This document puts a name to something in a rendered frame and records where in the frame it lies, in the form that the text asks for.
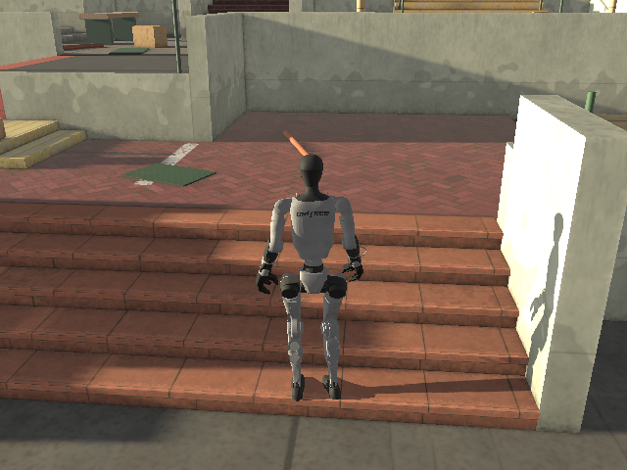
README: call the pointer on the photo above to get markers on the robot right upper arm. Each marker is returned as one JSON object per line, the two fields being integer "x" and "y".
{"x": 343, "y": 206}

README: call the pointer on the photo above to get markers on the right robot forearm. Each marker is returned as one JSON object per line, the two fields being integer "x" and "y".
{"x": 354, "y": 255}

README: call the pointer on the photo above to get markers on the robot right shin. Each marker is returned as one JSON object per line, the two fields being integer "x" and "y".
{"x": 332, "y": 352}

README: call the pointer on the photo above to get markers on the robot left hand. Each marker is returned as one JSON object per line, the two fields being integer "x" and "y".
{"x": 260, "y": 280}

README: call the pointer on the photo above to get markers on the robot right hand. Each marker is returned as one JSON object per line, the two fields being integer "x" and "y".
{"x": 348, "y": 267}

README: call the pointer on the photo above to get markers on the right robot foot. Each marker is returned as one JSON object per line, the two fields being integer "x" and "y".
{"x": 334, "y": 392}

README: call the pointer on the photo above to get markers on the robot left upper arm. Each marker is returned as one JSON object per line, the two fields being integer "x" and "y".
{"x": 280, "y": 208}

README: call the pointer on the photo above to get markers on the left robot forearm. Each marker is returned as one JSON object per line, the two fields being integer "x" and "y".
{"x": 267, "y": 261}

